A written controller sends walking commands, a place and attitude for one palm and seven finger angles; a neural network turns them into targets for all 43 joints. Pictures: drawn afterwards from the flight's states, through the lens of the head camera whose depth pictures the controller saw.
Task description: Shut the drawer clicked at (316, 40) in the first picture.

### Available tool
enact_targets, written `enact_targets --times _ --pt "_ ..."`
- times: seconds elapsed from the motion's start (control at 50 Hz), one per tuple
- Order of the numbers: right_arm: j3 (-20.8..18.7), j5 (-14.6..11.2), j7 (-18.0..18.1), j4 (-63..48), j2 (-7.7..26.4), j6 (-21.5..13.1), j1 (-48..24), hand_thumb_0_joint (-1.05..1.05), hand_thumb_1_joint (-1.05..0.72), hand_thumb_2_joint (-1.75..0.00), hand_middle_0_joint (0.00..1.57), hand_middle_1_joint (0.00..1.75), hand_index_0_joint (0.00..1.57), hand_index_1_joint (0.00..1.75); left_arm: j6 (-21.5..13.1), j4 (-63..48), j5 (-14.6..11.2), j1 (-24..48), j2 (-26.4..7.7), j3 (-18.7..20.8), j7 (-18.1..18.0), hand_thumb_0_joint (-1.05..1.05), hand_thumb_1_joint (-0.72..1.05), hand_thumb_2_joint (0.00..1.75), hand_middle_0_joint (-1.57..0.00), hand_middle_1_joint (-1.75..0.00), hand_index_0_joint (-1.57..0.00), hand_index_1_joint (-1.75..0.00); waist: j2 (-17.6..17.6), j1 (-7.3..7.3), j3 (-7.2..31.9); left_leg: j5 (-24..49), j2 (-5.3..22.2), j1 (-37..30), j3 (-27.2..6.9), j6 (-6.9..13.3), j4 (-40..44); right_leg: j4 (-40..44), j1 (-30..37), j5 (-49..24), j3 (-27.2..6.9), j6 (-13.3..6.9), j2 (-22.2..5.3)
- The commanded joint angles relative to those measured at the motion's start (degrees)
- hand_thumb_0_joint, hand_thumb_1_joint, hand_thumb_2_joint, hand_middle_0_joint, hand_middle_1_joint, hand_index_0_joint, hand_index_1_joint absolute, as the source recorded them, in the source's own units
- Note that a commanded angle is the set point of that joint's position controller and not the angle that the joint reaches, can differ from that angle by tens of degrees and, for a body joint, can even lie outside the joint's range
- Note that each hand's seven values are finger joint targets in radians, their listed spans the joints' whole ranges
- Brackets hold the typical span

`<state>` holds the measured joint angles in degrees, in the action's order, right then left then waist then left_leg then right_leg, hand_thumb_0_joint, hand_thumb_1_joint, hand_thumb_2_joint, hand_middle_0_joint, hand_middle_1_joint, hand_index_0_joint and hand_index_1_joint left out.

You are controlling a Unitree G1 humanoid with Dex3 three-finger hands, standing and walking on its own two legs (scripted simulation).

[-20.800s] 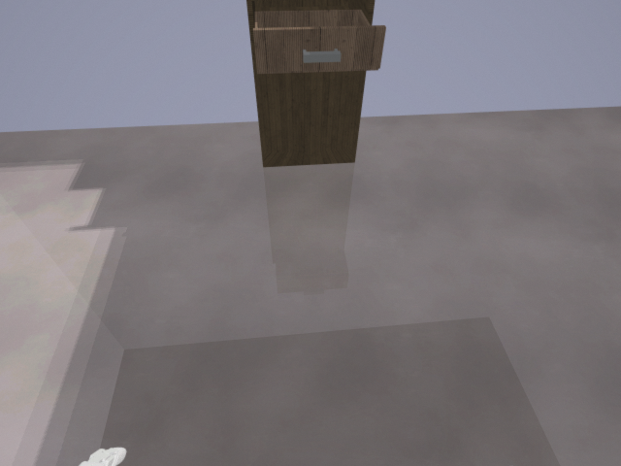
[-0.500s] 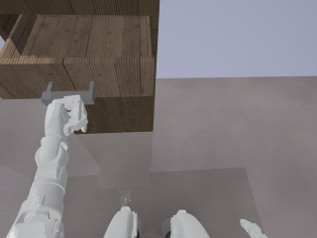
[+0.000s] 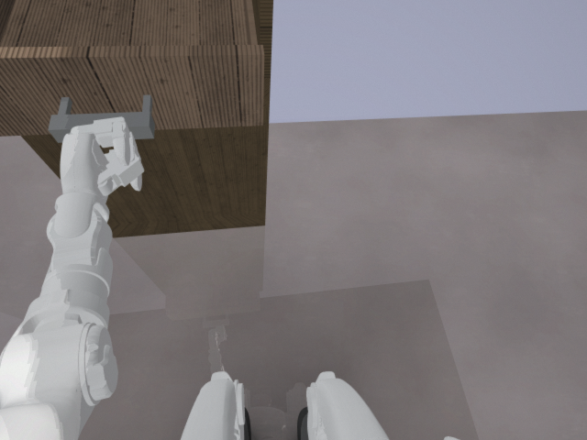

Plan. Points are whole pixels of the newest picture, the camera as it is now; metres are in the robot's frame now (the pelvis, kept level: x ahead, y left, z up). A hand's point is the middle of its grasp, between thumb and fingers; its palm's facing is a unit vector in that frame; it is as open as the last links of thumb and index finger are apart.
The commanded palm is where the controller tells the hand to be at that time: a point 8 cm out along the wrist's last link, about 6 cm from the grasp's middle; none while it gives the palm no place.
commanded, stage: push the drawer shut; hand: left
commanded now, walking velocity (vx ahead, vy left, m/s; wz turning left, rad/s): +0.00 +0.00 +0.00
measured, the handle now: (105, 114) +0.56 +0.24 +0.04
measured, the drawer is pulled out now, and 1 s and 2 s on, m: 0.12 0.02 0.00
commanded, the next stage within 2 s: pull the fist back off the drawer in 1.52 s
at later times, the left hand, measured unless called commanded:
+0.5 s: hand (137, 134) +0.52 +0.19 +0.04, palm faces +0.07 -1.00 -0.04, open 3.3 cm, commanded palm +0.51 +0.24 +0.05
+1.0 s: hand (137, 100) +0.58 +0.20 +0.05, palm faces +0.07 -1.00 -0.02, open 3.4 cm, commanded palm +0.58 +0.23 +0.05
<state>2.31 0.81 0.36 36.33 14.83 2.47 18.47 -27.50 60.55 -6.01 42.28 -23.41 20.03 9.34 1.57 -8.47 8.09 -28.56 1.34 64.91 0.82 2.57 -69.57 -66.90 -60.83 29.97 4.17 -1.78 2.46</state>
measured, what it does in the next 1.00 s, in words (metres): stands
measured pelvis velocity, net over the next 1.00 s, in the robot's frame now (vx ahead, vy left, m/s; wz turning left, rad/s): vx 0.00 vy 0.00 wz -0.04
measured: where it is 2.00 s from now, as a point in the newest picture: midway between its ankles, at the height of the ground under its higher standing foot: outside the picture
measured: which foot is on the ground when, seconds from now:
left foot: down 0.00-1.00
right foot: down 0.00-1.00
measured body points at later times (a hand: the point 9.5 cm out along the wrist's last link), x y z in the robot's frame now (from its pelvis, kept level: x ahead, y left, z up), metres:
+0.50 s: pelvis +0.00 +0.00 +0.00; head +0.15 +0.03 +0.42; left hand +0.51 +0.24 +0.05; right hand +0.02 -0.27 -0.11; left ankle +0.03 +0.09 -0.63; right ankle +0.01 -0.11 -0.63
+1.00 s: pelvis +0.00 +0.00 -0.02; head +0.19 +0.03 +0.39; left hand +0.57 +0.25 +0.05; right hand -0.04 -0.26 -0.11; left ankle +0.03 +0.09 -0.63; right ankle +0.01 -0.11 -0.63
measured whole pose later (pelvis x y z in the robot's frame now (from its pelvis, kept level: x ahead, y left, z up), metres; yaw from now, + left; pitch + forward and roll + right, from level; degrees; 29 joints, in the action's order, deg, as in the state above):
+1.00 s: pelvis +0.00 +0.00 -0.02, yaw -2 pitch +30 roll -6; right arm 5.2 2.7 -0.7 35.7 15.4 4.8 21.9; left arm -21.1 74.7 1.5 65.0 -40.5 27.0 10.9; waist 2.7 -16.1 6.4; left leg -29.4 3.2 75.7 -1.4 2.5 -74.5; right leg -68.9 -70.3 29.4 6.2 -2.0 4.5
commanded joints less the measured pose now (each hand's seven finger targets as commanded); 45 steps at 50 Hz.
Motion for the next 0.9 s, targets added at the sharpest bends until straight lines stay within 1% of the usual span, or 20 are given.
enact_targets --times 0.0,0.02,0.08,0.14,0.16,0.22,0.3,0.34,0.38,0.42,0.44,0.56,0.6,0.62,0.64,0.68,0.72,0.8,0.84,0.88 --pt "-4.05 0.31 0.10 -3.69 10.44 -0.52 7.99 0.00 -0.90 -0.90 0.20 0.30 0.20 0.30 -4.48 -12.26 -0.59 25.11 -15.28 4.15 -1.00 0.00 0.90 0.90 -1.40 -1.60 -1.40 -1.60 6.05 0.03 28.62 19.73 0.32 -25.25 -5.35 -0.99 7.66 8.26 7.35 -15.40 -2.89 0.17 0.34" --pt "-4.00 0.34 -0.04 -3.75 10.27 -0.24 8.01 0.00 -0.90 -0.90 0.20 0.30 0.20 0.30 -4.59 -12.45 -0.53 24.68 -15.20 3.97 -1.12 0.00 0.90 0.90 -1.40 -1.60 -1.40 -1.60 7.61 0.34 28.94 20.87 0.34 -26.16 -5.34 -1.22 7.84 8.19 7.39 -16.05 -2.86 0.07 0.38" --pt "-4.20 0.55 -0.44 -3.47 10.19 0.24 8.79 0.00 -0.90 -0.90 0.20 0.30 0.20 0.30 -4.63 -12.27 -0.25 25.98 -13.56 2.78 -1.29 0.00 0.90 0.90 -1.40 -1.60 -1.40 -1.60 7.22 -0.72 29.26 22.49 0.57 -27.46 -5.66 -1.15 7.24 8.01 6.14 -16.85 -2.56 0.13 0.59" --pt "-4.10 0.56 -0.49 -3.17 10.44 0.97 9.26 0.00 -0.90 -0.90 0.20 0.30 0.20 0.30 -4.43 -10.97 0.35 26.67 -16.19 4.47 -1.58 0.00 0.90 0.90 -1.40 -1.60 -1.40 -1.60 6.54 -0.63 28.19 21.21 0.61 -25.83 -5.55 -1.15 7.54 8.42 7.04 -16.27 -2.67 0.21 0.71" --pt "-3.97 0.48 -0.45 -3.16 10.35 1.08 9.29 0.00 -0.90 -0.90 0.20 0.30 0.20 0.30 -4.20 -10.08 0.53 27.91 -15.08 3.28 -1.60 0.00 0.90 0.90 -1.40 -1.60 -1.40 -1.60 5.54 -1.69 27.06 20.05 0.60 -24.99 -5.53 -0.90 7.50 8.77 6.53 -15.67 -2.76 0.38 0.71" --pt "-3.84 0.63 -0.37 -2.77 10.51 1.33 9.84 0.00 -0.90 -0.90 0.20 0.30 0.20 0.30 -4.36 -9.27 1.20 30.84 -16.89 4.01 -1.58 0.00 0.90 0.90 -1.40 -1.60 -1.40 -1.60 7.77 -1.94 26.78 19.62 0.59 -25.04 -5.61 -0.89 7.24 8.73 5.55 -15.14 -2.93 0.23 0.81" --pt "-3.54 0.87 -0.32 -2.47 10.71 1.42 10.43 0.00 -0.90 -0.90 0.20 0.30 0.20 0.30 -4.31 -7.95 1.41 33.98 -18.46 4.58 -1.31 0.00 0.90 0.90 -1.40 -1.60 -1.40 -1.60 7.90 -2.87 27.54 19.92 0.57 -24.79 -5.71 -0.71 6.48 8.64 5.25 -15.39 -2.99 0.30 0.96" --pt "-3.38 0.93 -0.25 -2.67 10.94 1.53 10.39 0.00 -0.90 -0.90 0.20 0.30 0.20 0.30 -4.30 -7.48 1.67 33.91 -21.09 6.10 -1.02 0.00 0.90 0.90 -1.40 -1.60 -1.40 -1.60 8.29 -2.46 28.44 19.93 0.59 -23.93 -5.71 -0.71 6.15 8.35 6.08 -15.57 -3.15 0.20 0.99" --pt "-3.30 1.06 -0.22 -2.45 10.91 1.45 10.79 0.00 -0.90 -0.90 0.20 0.30 0.20 0.30 -4.22 -7.35 1.70 36.47 -20.40 5.06 -0.63 0.00 0.90 0.90 -1.40 -1.60 -1.40 -1.60 9.43 -3.39 28.89 20.94 0.64 -24.78 -5.96 -0.62 5.69 8.06 5.10 -16.28 -3.08 0.15 0.98" --pt "-3.17 1.04 -0.33 -2.23 10.95 1.52 11.04 0.00 -0.90 -0.90 0.20 0.30 0.20 0.30 -3.85 -6.51 1.60 36.60 -21.13 5.66 -0.43 0.00 0.90 0.90 -1.40 -1.60 -1.40 -1.60 9.54 -3.31 29.43 21.90 0.72 -24.56 -5.88 -0.65 5.31 8.06 5.51 -16.99 -3.04 0.26 1.10" --pt "-3.24 1.09 -0.27 -2.35 11.33 1.67 11.22 0.00 -0.90 -0.90 0.20 0.30 0.20 0.30 -3.68 -6.23 1.70 35.80 -23.21 7.23 -0.41 0.00 0.90 0.90 -1.40 -1.60 -1.40 -1.60 9.27 -2.99 30.10 22.08 0.80 -24.14 -5.81 -0.62 5.12 8.04 5.95 -17.21 -3.15 0.24 1.08" --pt "-2.63 1.03 -0.11 -2.26 11.51 1.75 11.84 0.00 -0.90 -0.90 0.20 0.30 0.20 0.30 -2.07 -3.25 2.37 39.72 -26.18 7.69 0.03 0.00 0.90 0.90 -1.40 -1.60 -1.40 -1.60 8.62 -4.53 28.59 19.78 0.73 -19.22 -5.22 -0.03 3.97 8.17 6.93 -16.83 -3.75 0.53 1.21" --pt "-2.49 1.18 -0.07 -2.07 11.68 1.65 12.28 0.00 -0.90 -0.90 0.20 0.30 0.20 0.30 -1.92 -3.46 2.86 42.62 -26.96 7.66 -0.04 0.00 0.90 0.90 -1.40 -1.60 -1.40 -1.60 9.75 -5.05 29.66 20.02 0.80 -19.44 -5.71 -0.01 3.56 7.50 5.73 -16.43 -3.52 0.50 1.21" --pt "-2.40 1.14 -0.17 -1.95 11.51 1.59 12.20 0.00 -0.90 -0.90 0.20 0.30 0.20 0.30 -1.52 -2.36 3.11 43.64 -25.60 6.15 0.03 0.00 0.90 0.90 -1.40 -1.60 -1.40 -1.60 10.96 -5.77 28.38 19.26 0.82 -19.24 -5.65 0.00 3.41 7.80 4.25 -15.41 -3.50 0.54 1.21" --pt "-2.37 1.32 -0.07 -1.72 11.85 1.58 12.70 0.00 -0.90 -0.90 0.20 0.30 0.20 0.30 -1.26 -2.38 3.00 44.35 -27.32 7.49 -0.16 0.00 0.90 0.90 -1.40 -1.60 -1.40 -1.60 9.56 -6.01 28.83 19.25 0.96 -18.52 -5.69 0.21 2.97 7.80 4.82 -15.58 -3.61 0.66 1.26" --pt "-2.24 1.47 -0.09 -1.90 12.17 1.53 13.35 0.00 -0.90 -0.90 0.20 0.30 0.20 0.30 -1.11 -2.00 3.41 45.21 -29.32 8.45 -0.17 0.00 0.90 0.90 -1.40 -1.60 -1.40 -1.60 10.65 -5.84 30.14 19.80 0.90 -18.55 -6.00 0.21 2.73 7.36 4.81 -15.73 -3.63 0.44 1.35" --pt "-2.02 1.51 -0.10 -1.59 12.17 1.50 13.67 0.00 -0.90 -0.90 0.20 0.30 0.20 0.30 -0.62 -1.63 3.88 47.88 -29.49 7.44 -0.04 0.00 0.90 0.90 -1.40 -1.60 -1.40 -1.60 11.46 -6.83 30.48 19.81 1.10 -18.35 -6.08 0.25 2.28 7.25 3.91 -15.54 -3.54 0.60 1.34" --pt "-1.90 1.73 -0.30 -1.71 12.50 1.65 14.72 0.00 -0.90 -0.90 0.20 0.30 0.20 0.30 0.18 -1.41 4.65 48.94 -31.73 8.28 0.44 0.00 0.90 0.90 -1.40 -1.60 -1.40 -1.60 13.64 -6.76 33.45 22.02 1.28 -19.99 -6.40 0.18 1.70 6.64 3.32 -16.61 -3.23 0.46 1.52" --pt "-1.79 1.79 -0.46 -1.61 12.54 1.81 15.16 0.00 -0.90 -0.90 0.20 0.30 0.20 0.30 0.82 -0.93 5.05 49.25 -32.39 8.56 0.54 0.00 0.90 0.90 -1.40 -1.60 -1.40 -1.60 14.63 -6.76 32.90 22.52 1.52 -20.46 -6.71 0.03 1.68 6.59 2.33 -16.34 -2.88 0.38 1.62" --pt "-1.55 1.91 -0.48 -1.40 12.70 1.86 15.68 0.00 -0.90 -0.90 0.20 0.30 0.20 0.30 1.41 -0.01 5.19 51.07 -33.09 8.66 0.49 0.00 0.90 0.90 -1.40 -1.60 -1.40 -1.60 14.39 -7.75 31.68 22.28 1.62 -19.83 -7.03 0.25 1.46 6.53 1.34 -15.99 -2.71 0.39 1.76"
